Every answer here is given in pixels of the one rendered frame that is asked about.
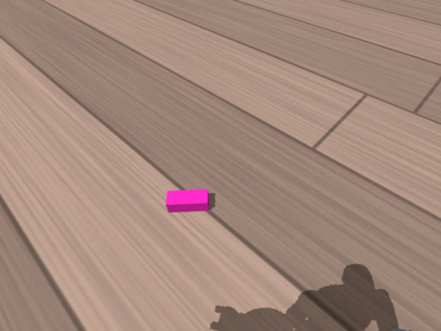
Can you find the carton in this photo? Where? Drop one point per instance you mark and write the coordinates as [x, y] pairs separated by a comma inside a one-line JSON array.
[[187, 200]]

